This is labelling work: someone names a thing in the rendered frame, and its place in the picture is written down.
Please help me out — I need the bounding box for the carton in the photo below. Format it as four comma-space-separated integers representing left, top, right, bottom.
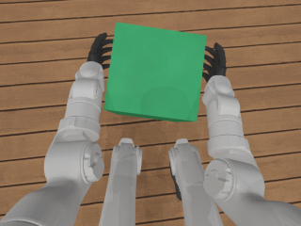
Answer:
103, 22, 207, 122

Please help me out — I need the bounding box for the robot right hand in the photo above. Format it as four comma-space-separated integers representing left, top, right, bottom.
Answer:
202, 42, 227, 84

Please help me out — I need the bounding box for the robot left hand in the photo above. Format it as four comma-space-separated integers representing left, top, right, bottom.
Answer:
87, 32, 114, 70

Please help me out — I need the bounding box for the left robot forearm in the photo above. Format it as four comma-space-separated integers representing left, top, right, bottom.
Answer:
43, 61, 105, 177

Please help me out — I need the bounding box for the robot left shin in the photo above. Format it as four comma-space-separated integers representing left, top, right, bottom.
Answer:
110, 137, 135, 165

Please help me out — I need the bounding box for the robot right upper arm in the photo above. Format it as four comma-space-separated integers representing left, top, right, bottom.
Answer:
203, 157, 301, 226

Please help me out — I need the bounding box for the robot left upper arm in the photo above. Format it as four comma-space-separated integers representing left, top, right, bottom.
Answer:
0, 139, 104, 226

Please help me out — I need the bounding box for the robot right foot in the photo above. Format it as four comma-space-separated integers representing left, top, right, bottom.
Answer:
169, 162, 182, 201

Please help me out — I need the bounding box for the right robot forearm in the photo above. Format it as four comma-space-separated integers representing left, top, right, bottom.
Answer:
201, 75, 259, 170

